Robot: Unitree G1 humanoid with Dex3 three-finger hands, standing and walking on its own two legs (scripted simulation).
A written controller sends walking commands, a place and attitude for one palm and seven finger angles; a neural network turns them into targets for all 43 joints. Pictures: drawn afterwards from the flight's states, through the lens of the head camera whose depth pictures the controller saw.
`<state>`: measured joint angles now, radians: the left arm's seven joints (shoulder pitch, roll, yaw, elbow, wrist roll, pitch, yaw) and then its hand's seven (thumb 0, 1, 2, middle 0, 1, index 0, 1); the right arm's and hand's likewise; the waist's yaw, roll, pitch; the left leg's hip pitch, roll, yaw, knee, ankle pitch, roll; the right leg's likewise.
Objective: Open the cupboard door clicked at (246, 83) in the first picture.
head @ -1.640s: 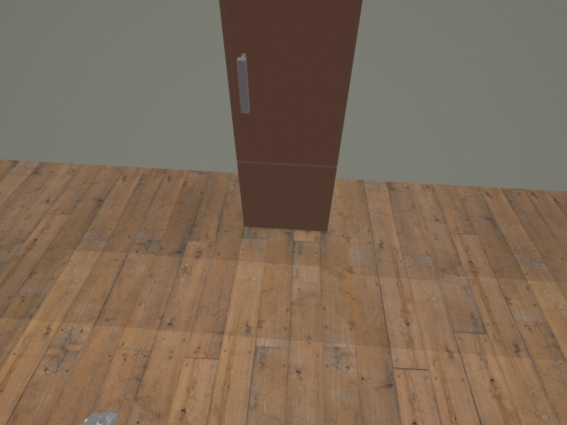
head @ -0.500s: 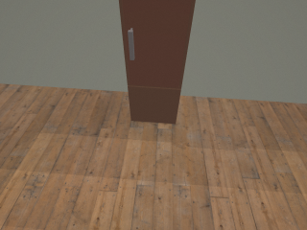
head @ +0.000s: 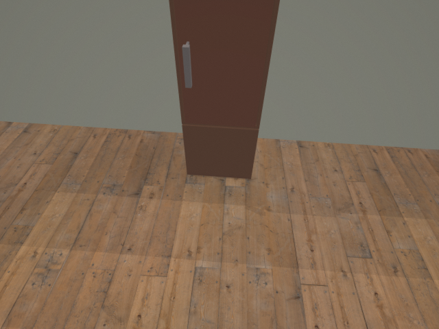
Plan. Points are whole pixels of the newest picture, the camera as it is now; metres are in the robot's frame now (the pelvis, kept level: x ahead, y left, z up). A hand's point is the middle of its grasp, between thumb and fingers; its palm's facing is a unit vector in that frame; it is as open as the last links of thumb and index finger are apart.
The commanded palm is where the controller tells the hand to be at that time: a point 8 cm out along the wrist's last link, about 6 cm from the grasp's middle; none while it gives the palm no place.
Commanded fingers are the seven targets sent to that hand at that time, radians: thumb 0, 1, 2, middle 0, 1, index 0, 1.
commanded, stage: walk to a spot facing it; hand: left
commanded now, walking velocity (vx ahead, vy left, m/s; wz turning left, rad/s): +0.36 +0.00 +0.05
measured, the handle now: (188, 64) +1.09 +0.20 -0.03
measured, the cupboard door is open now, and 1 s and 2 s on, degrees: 0 0 0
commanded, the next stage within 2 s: take the last steps up to it in 0.38 s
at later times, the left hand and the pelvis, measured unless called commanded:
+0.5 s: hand (141, 313) +0.20 +0.19 -0.18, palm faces -0.07 -0.98 -0.18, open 7.3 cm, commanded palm none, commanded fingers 0.00 0.90 0.90 -0.20 -0.30 -0.20 -0.30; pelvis +0.14 +0.01 -0.01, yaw -3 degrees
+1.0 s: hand (167, 275) +0.28 +0.15 -0.18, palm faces +0.09 -0.99 -0.14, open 7.3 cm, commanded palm none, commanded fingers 0.00 0.90 0.90 -0.20 -0.30 -0.20 -0.30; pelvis +0.30 -0.02 +0.00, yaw +0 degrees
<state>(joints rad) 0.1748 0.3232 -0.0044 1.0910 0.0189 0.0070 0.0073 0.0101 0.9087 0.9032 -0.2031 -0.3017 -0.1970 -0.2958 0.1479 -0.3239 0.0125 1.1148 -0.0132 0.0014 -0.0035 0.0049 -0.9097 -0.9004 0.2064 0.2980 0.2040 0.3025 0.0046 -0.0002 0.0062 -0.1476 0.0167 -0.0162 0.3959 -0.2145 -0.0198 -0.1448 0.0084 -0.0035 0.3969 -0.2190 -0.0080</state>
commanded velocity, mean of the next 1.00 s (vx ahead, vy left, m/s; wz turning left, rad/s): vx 0.29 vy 0.02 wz -0.01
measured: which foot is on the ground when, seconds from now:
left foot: down 0.00-0.58, up 0.60-1.00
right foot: down 0.00-0.20, up 0.22-0.56, down 0.58-1.00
